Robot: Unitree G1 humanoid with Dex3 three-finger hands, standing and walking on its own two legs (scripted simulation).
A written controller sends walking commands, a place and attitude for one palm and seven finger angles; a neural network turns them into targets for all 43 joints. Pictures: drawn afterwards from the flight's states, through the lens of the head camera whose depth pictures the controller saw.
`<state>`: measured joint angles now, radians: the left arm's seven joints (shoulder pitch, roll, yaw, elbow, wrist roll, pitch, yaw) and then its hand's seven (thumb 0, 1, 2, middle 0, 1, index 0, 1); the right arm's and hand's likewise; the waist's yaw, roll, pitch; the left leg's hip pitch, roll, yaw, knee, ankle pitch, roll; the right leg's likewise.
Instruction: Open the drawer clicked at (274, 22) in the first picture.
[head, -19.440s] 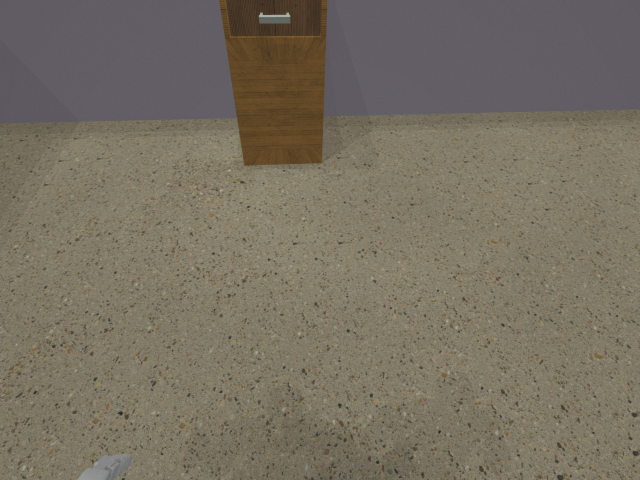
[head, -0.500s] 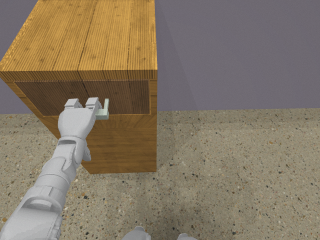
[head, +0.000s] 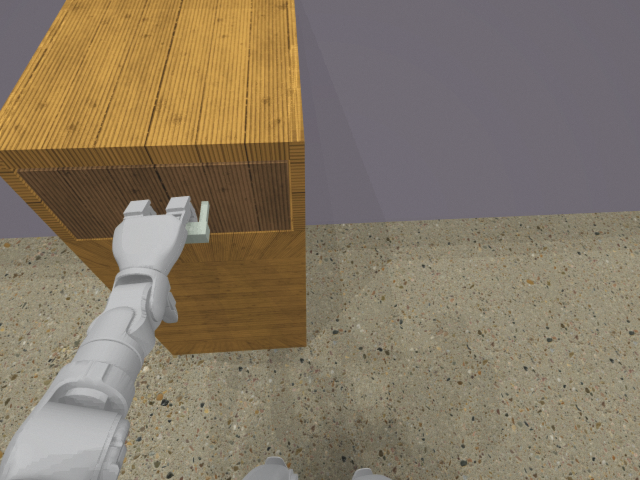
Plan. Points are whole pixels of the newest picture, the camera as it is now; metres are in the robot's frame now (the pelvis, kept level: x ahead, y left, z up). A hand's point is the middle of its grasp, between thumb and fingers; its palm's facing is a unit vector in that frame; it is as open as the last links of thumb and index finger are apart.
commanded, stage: lower the fingers behind the handle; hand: left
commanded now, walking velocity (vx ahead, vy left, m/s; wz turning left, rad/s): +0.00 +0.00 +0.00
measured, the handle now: (168, 221) +0.47 +0.23 +0.00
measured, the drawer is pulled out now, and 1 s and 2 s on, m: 0.00 0.00 0.12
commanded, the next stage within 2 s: close the thumb around the handle in 0.02 s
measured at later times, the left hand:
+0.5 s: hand (167, 259) +0.42 +0.22 -0.02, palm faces -0.05 -0.05 -1.00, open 9.8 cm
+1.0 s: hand (167, 259) +0.42 +0.22 -0.02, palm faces -0.04 -0.06 -1.00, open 5.5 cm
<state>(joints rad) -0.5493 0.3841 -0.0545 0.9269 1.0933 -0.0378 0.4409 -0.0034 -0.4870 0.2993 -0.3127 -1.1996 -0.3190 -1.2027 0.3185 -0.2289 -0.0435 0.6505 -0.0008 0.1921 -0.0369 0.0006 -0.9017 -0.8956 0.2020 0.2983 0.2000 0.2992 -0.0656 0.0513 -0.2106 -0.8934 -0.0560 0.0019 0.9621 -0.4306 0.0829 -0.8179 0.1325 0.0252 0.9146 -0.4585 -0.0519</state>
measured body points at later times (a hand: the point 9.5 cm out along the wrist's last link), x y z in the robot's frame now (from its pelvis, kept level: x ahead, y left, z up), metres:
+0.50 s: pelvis +0.00 -0.01 +0.00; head +0.08 +0.00 +0.44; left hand +0.41 +0.22 +0.03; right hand +0.07 -0.27 -0.13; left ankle +0.01 +0.06 -0.68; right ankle -0.02 -0.10 -0.68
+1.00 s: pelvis +0.01 +0.00 +0.00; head +0.09 +0.00 +0.44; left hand +0.41 +0.22 +0.03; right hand +0.07 -0.27 -0.13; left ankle +0.01 +0.06 -0.68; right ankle -0.02 -0.10 -0.68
